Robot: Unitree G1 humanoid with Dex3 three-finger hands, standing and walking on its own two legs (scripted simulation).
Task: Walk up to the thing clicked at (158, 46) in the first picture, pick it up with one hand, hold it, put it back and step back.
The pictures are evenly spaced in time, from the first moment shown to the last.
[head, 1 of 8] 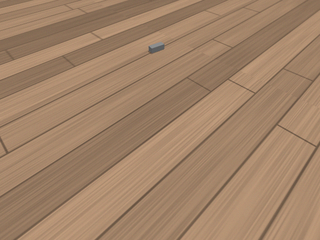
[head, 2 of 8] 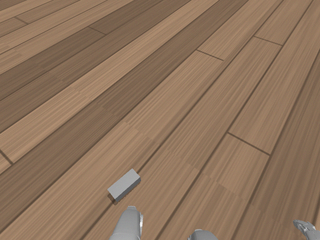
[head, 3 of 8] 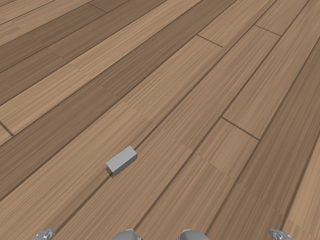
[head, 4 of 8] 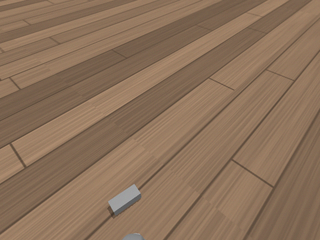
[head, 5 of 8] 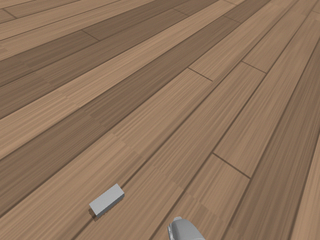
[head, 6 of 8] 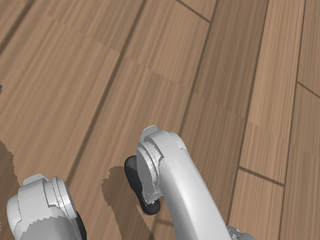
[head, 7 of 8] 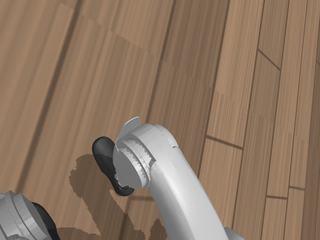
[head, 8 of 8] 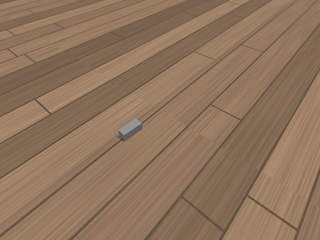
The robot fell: no
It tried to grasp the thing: yes
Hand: left
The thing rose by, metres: 0.66
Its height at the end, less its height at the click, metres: +0.00
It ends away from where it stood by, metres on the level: 0.00
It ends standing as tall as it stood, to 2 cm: yes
